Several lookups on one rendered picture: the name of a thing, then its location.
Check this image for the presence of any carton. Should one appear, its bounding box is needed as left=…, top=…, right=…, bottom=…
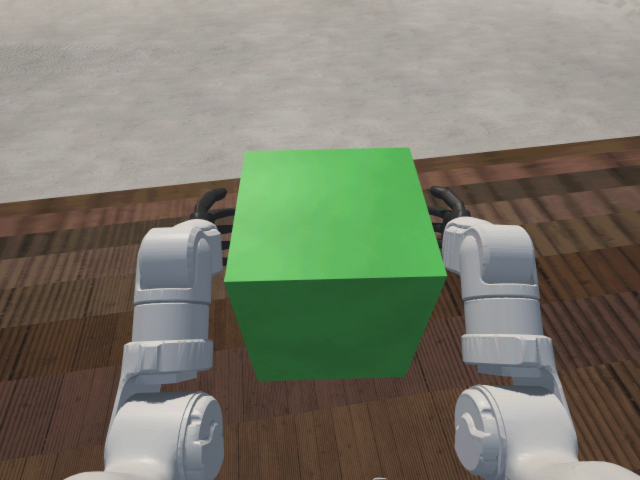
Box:
left=224, top=147, right=447, bottom=381

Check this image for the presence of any right robot hand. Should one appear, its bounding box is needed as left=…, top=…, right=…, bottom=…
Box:
left=427, top=186, right=471, bottom=260

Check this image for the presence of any robot left forearm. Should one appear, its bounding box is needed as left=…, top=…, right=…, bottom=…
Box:
left=104, top=219, right=223, bottom=468

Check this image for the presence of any left robot hand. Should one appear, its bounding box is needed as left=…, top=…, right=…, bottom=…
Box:
left=190, top=188, right=236, bottom=266

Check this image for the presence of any right robot upper arm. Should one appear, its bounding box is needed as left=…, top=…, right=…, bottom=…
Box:
left=455, top=385, right=640, bottom=480

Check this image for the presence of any left robot upper arm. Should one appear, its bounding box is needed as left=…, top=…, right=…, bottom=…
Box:
left=64, top=391, right=224, bottom=480

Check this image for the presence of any robot right forearm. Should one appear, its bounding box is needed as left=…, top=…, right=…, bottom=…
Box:
left=442, top=217, right=578, bottom=457

